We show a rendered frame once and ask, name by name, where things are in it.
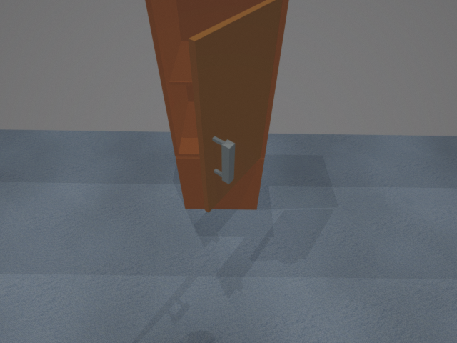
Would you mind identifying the cupboard door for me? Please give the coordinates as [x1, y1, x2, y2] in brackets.
[188, 0, 282, 212]

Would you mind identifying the handle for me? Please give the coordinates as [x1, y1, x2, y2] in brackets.
[212, 136, 235, 184]

